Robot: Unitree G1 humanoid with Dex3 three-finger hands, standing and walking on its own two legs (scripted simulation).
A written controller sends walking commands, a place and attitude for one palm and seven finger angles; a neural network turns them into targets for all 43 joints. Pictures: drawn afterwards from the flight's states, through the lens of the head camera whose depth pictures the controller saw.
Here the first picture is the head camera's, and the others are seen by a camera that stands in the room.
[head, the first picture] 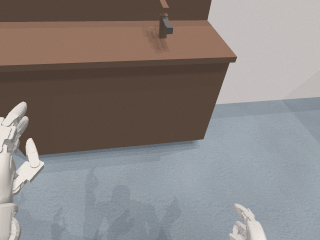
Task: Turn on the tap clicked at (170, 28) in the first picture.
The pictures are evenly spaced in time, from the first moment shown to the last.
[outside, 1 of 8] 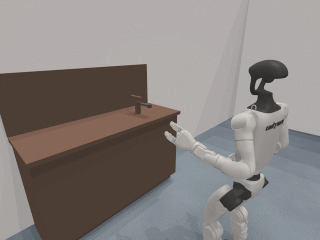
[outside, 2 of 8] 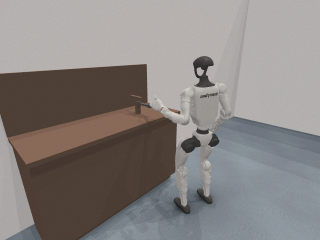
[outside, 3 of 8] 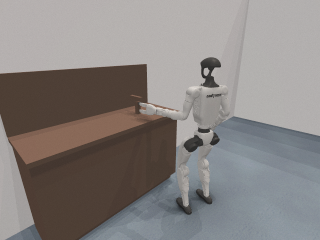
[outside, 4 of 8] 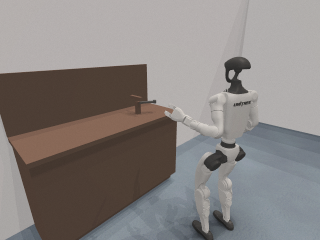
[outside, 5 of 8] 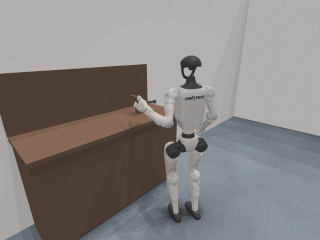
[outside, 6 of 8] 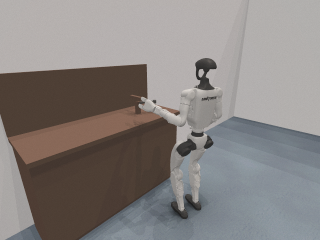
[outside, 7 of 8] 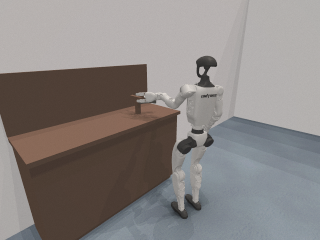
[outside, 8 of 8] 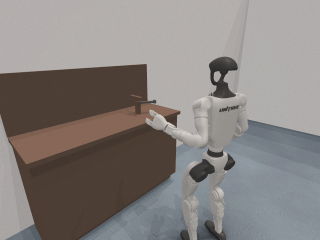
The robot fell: no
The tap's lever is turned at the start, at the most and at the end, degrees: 0 66 59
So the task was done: no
